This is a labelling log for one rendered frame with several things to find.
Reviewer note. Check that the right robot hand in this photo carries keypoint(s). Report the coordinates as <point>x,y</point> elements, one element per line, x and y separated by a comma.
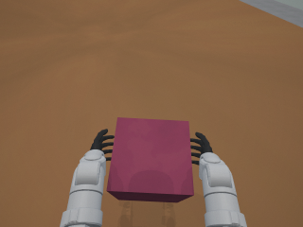
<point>204,147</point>

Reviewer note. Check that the left robot forearm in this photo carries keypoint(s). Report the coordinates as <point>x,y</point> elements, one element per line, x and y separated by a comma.
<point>86,191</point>

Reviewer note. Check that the left robot hand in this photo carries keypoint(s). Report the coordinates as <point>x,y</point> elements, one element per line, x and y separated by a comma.
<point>99,145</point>

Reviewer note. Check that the carton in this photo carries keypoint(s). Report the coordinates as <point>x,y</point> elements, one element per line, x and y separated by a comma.
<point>151,161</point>

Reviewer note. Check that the right robot forearm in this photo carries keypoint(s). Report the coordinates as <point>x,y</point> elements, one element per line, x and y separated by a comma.
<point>221,202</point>

